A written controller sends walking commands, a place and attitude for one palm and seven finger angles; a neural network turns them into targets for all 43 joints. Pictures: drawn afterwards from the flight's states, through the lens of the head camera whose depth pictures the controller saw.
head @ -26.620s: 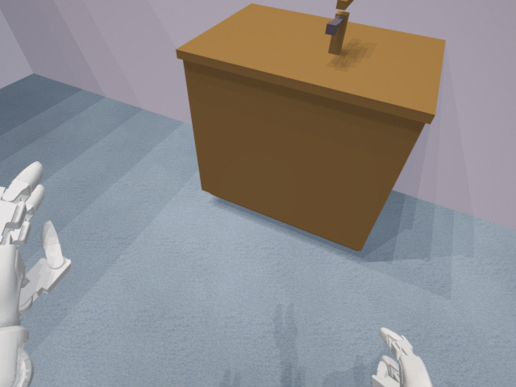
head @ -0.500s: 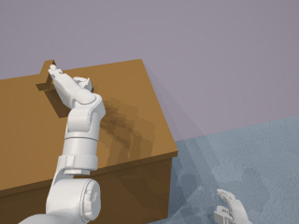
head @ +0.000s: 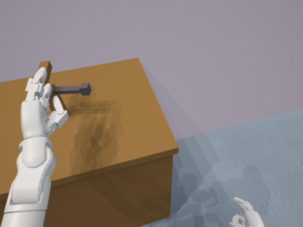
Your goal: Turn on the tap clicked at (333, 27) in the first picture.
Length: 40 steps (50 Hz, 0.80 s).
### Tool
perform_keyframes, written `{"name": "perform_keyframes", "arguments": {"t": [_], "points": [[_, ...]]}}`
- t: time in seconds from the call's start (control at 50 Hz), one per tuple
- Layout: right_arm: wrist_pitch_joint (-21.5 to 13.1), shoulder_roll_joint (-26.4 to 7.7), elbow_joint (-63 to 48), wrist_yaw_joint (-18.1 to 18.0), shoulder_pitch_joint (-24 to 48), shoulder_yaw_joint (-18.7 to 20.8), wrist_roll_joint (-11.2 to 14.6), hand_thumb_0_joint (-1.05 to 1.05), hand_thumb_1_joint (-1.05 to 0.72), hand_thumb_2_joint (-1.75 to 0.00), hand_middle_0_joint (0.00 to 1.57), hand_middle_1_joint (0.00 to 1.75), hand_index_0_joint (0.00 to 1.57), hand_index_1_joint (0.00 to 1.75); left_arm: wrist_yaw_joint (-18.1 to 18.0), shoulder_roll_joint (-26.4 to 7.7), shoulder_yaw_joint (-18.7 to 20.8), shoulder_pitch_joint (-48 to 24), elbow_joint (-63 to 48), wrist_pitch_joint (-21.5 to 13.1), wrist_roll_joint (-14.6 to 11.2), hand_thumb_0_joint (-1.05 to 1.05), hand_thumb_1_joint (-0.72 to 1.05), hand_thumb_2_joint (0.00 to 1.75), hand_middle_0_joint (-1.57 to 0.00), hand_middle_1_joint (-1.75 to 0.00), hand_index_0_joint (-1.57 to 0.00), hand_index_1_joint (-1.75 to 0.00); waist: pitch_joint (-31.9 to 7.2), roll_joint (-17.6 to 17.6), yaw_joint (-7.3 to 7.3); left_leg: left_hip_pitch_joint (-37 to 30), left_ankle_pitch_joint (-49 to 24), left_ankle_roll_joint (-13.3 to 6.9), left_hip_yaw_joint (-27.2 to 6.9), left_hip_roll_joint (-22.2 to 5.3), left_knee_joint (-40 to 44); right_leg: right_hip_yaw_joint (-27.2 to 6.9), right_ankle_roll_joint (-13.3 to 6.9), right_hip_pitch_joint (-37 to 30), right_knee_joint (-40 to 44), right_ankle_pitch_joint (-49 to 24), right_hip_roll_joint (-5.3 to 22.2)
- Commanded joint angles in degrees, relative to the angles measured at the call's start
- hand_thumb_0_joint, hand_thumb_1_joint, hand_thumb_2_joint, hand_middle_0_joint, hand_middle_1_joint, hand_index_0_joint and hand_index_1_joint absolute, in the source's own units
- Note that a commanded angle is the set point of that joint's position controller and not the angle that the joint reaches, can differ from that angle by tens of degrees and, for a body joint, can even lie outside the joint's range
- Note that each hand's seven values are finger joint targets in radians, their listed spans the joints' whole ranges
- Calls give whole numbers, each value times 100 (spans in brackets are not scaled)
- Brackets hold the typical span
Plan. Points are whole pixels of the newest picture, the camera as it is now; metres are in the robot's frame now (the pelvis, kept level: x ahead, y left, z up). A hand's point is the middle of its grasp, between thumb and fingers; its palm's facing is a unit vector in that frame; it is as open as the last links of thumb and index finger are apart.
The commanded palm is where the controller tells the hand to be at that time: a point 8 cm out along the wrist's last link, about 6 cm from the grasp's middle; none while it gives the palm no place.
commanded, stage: draw the hand back beside the body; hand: left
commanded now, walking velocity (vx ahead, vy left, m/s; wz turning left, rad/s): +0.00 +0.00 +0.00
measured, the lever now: (85, 89) +0.46 +0.26 +0.14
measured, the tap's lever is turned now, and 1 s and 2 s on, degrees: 75 75 75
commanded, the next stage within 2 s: step back with the hand held close in 1.04 s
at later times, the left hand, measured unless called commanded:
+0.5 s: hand (47, 143) +0.23 +0.25 +0.17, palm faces +0.39 -0.88 -0.28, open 7.5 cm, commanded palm +0.19 +0.29 +0.18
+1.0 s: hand (33, 160) +0.20 +0.27 +0.16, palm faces +0.46 -0.82 -0.33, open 7.4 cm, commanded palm +0.15 +0.31 +0.17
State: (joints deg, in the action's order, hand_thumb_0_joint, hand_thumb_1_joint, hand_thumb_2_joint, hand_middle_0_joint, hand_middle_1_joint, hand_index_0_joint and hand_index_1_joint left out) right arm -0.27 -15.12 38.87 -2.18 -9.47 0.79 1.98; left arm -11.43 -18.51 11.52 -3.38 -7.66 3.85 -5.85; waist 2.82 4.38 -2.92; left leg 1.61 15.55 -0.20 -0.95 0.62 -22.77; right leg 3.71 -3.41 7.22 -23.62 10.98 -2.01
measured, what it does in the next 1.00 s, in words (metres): stands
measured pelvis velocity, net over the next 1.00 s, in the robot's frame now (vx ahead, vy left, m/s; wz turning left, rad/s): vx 0.00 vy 0.02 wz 0.02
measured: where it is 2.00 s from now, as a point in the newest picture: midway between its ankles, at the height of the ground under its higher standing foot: outside the picture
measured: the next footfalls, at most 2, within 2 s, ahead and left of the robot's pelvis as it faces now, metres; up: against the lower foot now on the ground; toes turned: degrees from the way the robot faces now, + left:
none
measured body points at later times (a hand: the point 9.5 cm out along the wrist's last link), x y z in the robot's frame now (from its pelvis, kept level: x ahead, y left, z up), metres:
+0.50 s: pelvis -0.01 +0.02 +0.00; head -0.02 +0.00 +0.45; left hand +0.20 +0.29 +0.19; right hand +0.18 -0.20 -0.10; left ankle -0.03 +0.12 -0.74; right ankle +0.03 -0.08 -0.74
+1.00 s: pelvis +0.00 +0.02 +0.00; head -0.02 +0.00 +0.45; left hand +0.17 +0.31 +0.18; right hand +0.19 -0.19 -0.09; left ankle -0.03 +0.12 -0.74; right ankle +0.03 -0.08 -0.74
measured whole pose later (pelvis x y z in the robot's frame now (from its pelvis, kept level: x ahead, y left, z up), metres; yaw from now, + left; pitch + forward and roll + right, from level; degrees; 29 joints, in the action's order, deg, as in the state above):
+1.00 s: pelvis +0.00 +0.02 +0.00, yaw +1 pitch -6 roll +0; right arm -3.3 -12.4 37.7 -2.3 -9.4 -0.1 0.4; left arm -8.8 -18.0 14.3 23.3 -21.4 -5.7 -4.0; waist 3.0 4.2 -4.0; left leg 1.8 15.4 -1.6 -1.7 2.0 -23.0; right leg 4.3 -1.8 6.3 -22.2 10.3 -0.6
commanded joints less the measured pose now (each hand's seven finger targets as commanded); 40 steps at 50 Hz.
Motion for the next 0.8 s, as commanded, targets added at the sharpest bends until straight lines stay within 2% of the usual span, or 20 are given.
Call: {"name": "perform_keyframes", "arguments": {"t": [0.0, 0.04, 0.06, 0.1, 0.14, 0.16, 0.2, 0.24, 0.26, 0.28, 0.38, 0.4, 0.44, 0.46, 0.52, 0.54, 0.58, 0.66, 0.72, 0.78], "points": [[-394, -364, -935, -34, 1012, 52, -22, 0, -90, -90, 20, 30, 20, 30, 160, -631, -267, -1883, -1026, -909, 148, 0, 90, 90, -17, -22, -17, -22, -498, -448, 249, 327, -264, -232, -20, -9, 521, -375, 196, -148, 680, 170, 282], [-366, -354, -941, -44, 1055, 47, -53, 0, -90, -90, 20, 30, 20, 30, 164, -749, -111, -1654, -1033, -1025, 166, 0, 90, 90, -18, -22, -18, -22, -702, -599, 186, 362, -280, -244, -20, 10, 554, -383, 200, -348, 711, 207, 314], [-336, -361, -915, -47, 1042, 44, -56, 0, -90, -90, 20, 30, 20, 30, 163, -920, 95, -1478, -985, -1065, 182, 0, 90, 90, -18, -23, -18, -23, -697, -268, 144, 395, -248, -208, -36, 12, 613, -378, 168, -407, 725, 239, 318], [-293, -305, -963, -32, 1062, 22, -85, 0, -90, -90, 20, 30, 20, 30, 179, -974, 268, -1201, -1095, -1156, 163, 0, 90, 90, -18, -23, -18, -23, -855, -439, 85, 427, -430, -202, -45, -12, 637, -346, 159, -629, 687, 29, 313], [-263, -279, -1012, -19, 1060, 20, -114, 0, -90, -90, 20, 30, 20, 30, 200, -1108, 471, -985, -1316, -1222, 155, 0, 90, 90, -18, -24, -18, -24, -1047, -336, 29, 424, -660, -178, -55, -22, 646, -350, 137, -870, 652, -234, 318], [-242, -287, -1007, -26, 1055, 32, -136, 0, -90, -90, 20, 30, 20, 30, 193, -1322, 734, -838, -1347, -1253, 163, 0, 90, 90, -18, -24, -18, -24, -1060, -365, -16, 455, -724, -155, -87, -34, 664, -328, 126, -949, 660, -293, 302], [-217, -240, -1061, -1, 1025, 29, -143, 0, -90, -90, 20, 30, 20, 30, 234, -1242, 819, -365, -1423, -1275, 127, 0, 90, 90, -18, -25, -18, -25, -1055, -290, -40, 509, -935, -146, -56, -67, 635, -343, 110, -1068, 612, -584, 315], [-216, -228, -1108, 31, 1014, 40, -140, 0, -90, -90, 20, 30, 20, 30, 290, -1102, 725, -132, -1629, -1290, 126, 0, 90, 90, -19, -26, -19, -26, -940, -257, -18, 490, -1086, -126, -50, -94, 602, -335, 100, -1007, 602, -744, 307], [-219, -246, -1106, 41, 1007, 54, -130, 0, -90, -90, 20, 30, 20, 30, 305, -1110, 737, -6, -1740, -1294, 153, 0, 90, 90, -19, -26, -19, -26, -905, 71, -11, 462, -1140, -91, -63, -91, 611, -340, 79, -982, 614, -733, 299], [-245, -228, -1123, 50, 983, 32, -141, 0, -90, -90, 20, 30, 20, 30, 318, -956, 609, 151, -1754, -1295, 143, 0, 90, 90, -19, -26, -19, -26, -793, 44, 1, 483, -1139, -84, -77, -107, 621, -318, 85, -917, 606, -728, 311], [-346, -300, -1110, 38, 918, 87, -136, 0, -90, -90, 20, 30, 20, 30, 322, -825, 463, 491, -1990, -1329, 173, 0, 90, 90, -19, -28, -19, -28, -566, -300, 73, 425, -1046, -88, -126, -147, 615, -269, 108, -640, 626, -517, 279], [-362, -314, -1105, 34, 937, 107, -130, 0, -90, -90, 20, 30, 20, 30, 309, -884, 506, 518, -2132, -1356, 182, 0, 90, 90, -19, -28, -19, -28, -634, -192, 63, 387, -994, -88, -133, -146, 599, -283, 106, -628, 631, -447, 276], [-401, -319, -1075, 15, 922, 112, -151, 0, -90, -90, 20, 30, 20, 30, 275, -921, 563, 661, -2147, -1381, 197, 0, 90, 90, -19, -29, -19, -29, -617, -309, 52, 426, -904, -95, -158, -128, 600, -274, 115, -626, 638, -368, 288], [-411, -328, -1068, 4, 933, 121, -144, 0, -90, -90, 20, 30, 20, 30, 268, -982, 616, 652, -2266, -1399, 221, 0, 90, 90, -20, -29, -20, -29, -603, -86, 57, 411, -864, -74, -172, -117, 611, -279, 107, -616, 645, -315, 287], [-462, -329, -1070, -1, 902, 128, -156, 0, -90, -90, 20, 30, 20, 30, 236, -954, 640, 965, -2377, -1436, 231, 0, 90, 90, -20, -30, -20, -30, -647, -144, 26, 431, -977, -43, -215, -129, 584, -252, 98, -666, 568, -396, 286], [-476, -323, -1066, 0, 885, 132, -161, 0, -90, -90, 20, 30, 20, 30, 233, -936, 645, 1078, -2441, -1446, 238, 0, 90, 90, -20, -30, -20, -30, -648, 17, 23, 406, -1090, -25, -198, -126, 558, -259, 86, -679, 552, -490, 291], [-500, -338, -1079, 1, 851, 134, -173, 0, -90, -90, 20, 30, 20, 30, 227, -933, 716, 1405, -2456, -1448, 233, 0, 90, 90, -20, -30, -20, -30, -595, -144, 9, 476, -1142, 10, -256, -154, 573, -218, 93, -677, 504, -494, 283], [-504, -340, -1095, 2, 828, 149, -175, 0, -90, -90, 20, 30, 20, 30, 241, -996, 884, 1867, -2533, -1418, 219, 0, 90, 90, -20, -30, -20, -30, -477, -1, -13, 565, -1228, 27, -238, -152, 532, -233, 89, -659, 510, -569, 288], [-505, -326, -1123, 2, 795, 158, -174, 0, -90, -90, 20, 30, 20, 30, 255, -968, 931, 2188, -2584, -1402, 209, 0, 90, 90, -20, -30, -20, -30, -446, -134, -25, 635, -1215, 12, -222, -176, 495, -224, 97, -634, 483, -565, 291], [-540, -325, -1125, -13, 769, 145, -170, 0, -90, -90, 20, 30, 20, 30, 242, -951, 861, 2019, -2788, -1390, 231, 0, 90, 90, -20, -30, -20, -30, -478, 141, 33, 573, -1221, 14, -207, -157, 449, -248, 108, -565, 476, -585, 316]]}}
